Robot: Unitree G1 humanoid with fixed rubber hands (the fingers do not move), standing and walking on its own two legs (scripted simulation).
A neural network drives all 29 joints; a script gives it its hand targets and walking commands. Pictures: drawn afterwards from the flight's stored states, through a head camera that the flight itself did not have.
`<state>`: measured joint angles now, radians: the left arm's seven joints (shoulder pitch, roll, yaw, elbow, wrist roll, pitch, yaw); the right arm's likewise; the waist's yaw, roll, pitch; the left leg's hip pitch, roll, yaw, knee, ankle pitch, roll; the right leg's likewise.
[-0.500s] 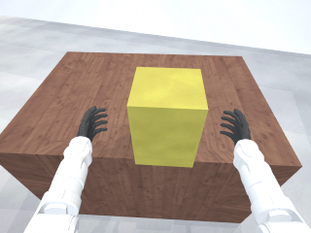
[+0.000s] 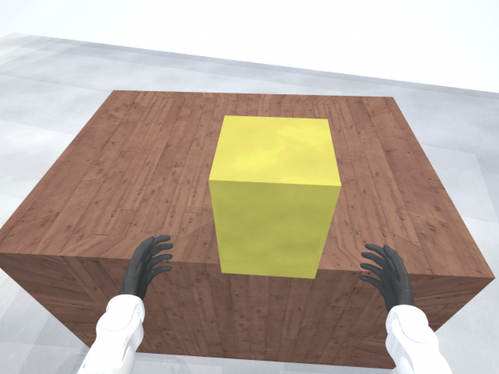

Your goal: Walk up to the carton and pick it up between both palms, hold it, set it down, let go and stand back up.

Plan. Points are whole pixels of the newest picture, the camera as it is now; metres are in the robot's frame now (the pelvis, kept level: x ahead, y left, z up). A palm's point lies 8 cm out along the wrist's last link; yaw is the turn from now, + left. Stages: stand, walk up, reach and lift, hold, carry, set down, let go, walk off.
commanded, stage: set down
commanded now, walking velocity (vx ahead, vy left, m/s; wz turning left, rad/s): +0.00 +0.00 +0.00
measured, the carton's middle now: (271, 200) +0.45 +0.03 +0.02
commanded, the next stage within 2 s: let go in 1.08 s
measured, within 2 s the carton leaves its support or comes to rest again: neither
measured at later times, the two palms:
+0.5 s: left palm (138, 322) +0.21 +0.24 -0.04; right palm (401, 335) +0.23 -0.20 -0.04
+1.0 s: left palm (140, 349) +0.18 +0.22 -0.06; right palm (411, 371) +0.19 -0.21 -0.06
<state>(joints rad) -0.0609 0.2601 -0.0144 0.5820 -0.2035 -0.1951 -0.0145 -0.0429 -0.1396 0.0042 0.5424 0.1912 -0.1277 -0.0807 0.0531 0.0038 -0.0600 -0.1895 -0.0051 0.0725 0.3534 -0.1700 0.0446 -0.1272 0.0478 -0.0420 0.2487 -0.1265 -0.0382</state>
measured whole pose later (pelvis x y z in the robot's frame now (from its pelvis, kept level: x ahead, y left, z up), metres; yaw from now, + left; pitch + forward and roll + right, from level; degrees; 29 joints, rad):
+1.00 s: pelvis +0.03 -0.02 +0.00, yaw -1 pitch +0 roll -1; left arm 0.30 0.25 0.01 0.30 -0.06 0.15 -0.03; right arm 0.29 -0.11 0.04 0.48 0.08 -0.10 -0.04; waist 0.05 -0.02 -0.01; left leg -0.14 0.01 0.09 0.34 -0.21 0.02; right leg -0.10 0.06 -0.02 0.28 -0.18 -0.05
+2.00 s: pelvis +0.02 -0.01 -0.01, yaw +2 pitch +1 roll -1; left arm 0.35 0.21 0.02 0.68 0.04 -0.03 0.02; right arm 0.32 -0.21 -0.05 0.85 -0.04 -0.02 0.02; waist 0.01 0.03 -0.01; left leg -0.21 -0.02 0.05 0.44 -0.24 0.05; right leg -0.17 0.03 -0.06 0.39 -0.24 -0.04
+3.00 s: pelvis +0.02 +0.03 -0.01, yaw +2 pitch -2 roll -1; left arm 0.39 0.12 0.00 1.11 0.02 0.00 0.05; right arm 0.39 -0.13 0.00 1.09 -0.02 -0.02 -0.04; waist 0.00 0.00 0.02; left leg -0.11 -0.09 0.06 0.36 -0.22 0.11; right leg -0.09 -0.03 -0.05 0.38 -0.24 0.02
